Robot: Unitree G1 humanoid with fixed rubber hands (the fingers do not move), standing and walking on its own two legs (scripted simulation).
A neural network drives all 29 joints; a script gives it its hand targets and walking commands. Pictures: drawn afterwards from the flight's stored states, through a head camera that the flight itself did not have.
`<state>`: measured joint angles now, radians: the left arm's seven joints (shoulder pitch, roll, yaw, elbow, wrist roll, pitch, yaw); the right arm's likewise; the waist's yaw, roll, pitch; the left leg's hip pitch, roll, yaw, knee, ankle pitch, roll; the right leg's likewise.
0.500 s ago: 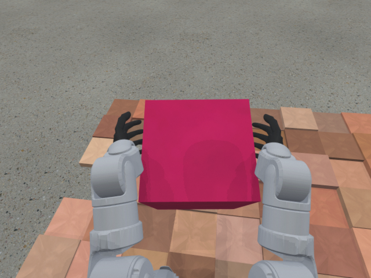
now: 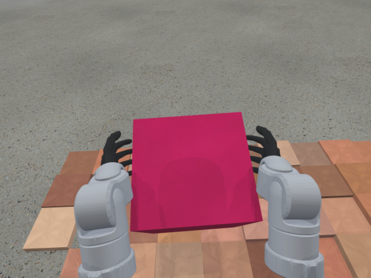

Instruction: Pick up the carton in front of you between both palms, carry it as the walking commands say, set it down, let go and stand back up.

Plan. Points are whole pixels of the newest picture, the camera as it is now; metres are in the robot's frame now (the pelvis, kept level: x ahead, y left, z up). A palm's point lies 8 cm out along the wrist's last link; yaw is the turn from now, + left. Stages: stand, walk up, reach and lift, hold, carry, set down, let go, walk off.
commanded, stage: carry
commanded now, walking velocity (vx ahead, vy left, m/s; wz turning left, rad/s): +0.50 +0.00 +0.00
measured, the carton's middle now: (191, 181) +0.32 +0.00 +0.05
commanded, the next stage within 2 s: none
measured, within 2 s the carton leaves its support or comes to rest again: neither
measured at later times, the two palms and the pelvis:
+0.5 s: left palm (139, 97) +0.62 +0.14 +0.09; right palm (230, 93) +0.62 -0.14 +0.08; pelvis +0.31 +0.00 -0.03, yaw +1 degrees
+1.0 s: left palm (152, 52) +0.93 +0.12 +0.10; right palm (221, 49) +0.94 -0.16 +0.09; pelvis +0.60 -0.03 -0.02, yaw +2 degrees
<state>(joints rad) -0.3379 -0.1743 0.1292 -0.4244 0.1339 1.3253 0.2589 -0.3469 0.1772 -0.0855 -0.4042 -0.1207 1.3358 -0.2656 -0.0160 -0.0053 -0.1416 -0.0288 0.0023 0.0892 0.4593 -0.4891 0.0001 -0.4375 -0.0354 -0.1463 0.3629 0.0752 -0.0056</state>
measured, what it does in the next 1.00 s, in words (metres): walks ahead: right foot 0.03 m lower, then left foot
